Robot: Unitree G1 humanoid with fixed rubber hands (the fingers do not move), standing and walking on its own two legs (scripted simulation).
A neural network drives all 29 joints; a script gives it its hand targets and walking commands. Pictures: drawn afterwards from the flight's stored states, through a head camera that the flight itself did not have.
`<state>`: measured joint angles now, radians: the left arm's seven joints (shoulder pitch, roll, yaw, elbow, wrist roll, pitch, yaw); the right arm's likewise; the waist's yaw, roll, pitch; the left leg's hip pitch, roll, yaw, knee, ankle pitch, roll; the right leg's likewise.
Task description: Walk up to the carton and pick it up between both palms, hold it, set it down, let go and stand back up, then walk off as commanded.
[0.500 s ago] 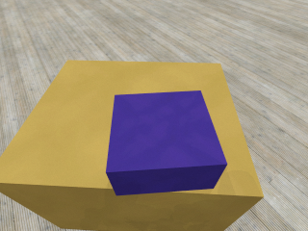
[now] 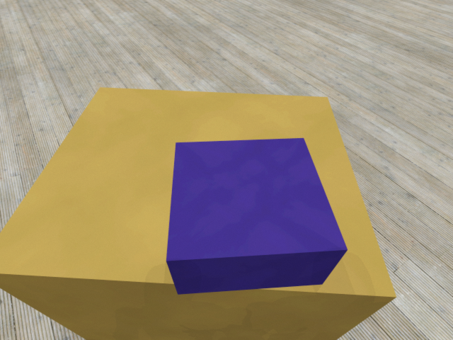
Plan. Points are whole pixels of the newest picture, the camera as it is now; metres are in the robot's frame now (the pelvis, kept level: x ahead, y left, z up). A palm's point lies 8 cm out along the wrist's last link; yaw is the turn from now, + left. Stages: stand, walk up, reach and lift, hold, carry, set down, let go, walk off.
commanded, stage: walk up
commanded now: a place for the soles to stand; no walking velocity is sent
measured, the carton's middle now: (245, 210) +0.40 -0.03 -0.04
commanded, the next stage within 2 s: none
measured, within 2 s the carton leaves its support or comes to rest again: neither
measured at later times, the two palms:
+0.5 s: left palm out of the picture +0.05 +0.32 -0.13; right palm out of the picture +0.09 -0.27 -0.13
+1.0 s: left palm out of the picture +0.04 +0.39 -0.17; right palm out of the picture +0.03 -0.23 -0.15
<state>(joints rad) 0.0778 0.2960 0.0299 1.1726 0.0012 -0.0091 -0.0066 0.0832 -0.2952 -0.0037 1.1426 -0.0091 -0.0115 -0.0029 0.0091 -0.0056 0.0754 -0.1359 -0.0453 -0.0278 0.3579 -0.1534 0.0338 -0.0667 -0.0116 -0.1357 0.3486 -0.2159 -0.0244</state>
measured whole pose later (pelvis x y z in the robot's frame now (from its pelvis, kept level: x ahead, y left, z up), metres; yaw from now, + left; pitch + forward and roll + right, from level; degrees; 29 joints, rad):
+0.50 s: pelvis -0.01 +0.03 -0.01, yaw +1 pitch -4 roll -1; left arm 0.10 0.32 0.04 1.09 0.00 -0.01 0.01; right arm 0.09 -0.34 -0.05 1.05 -0.02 0.04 0.01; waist 0.01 0.03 0.12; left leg -0.23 -0.08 -0.03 0.52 -0.22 0.07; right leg -0.14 -0.05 -0.15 0.49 -0.28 0.00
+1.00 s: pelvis -0.04 +0.07 -0.05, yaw -5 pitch -6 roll +3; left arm 0.15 0.42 0.08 1.01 0.01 0.07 0.01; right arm 0.15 -0.29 -0.08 0.92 -0.03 -0.04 -0.04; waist 0.02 -0.10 0.19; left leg -0.31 -0.04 0.11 0.84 -0.42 0.06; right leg -0.33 0.00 0.15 1.02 -0.57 -0.02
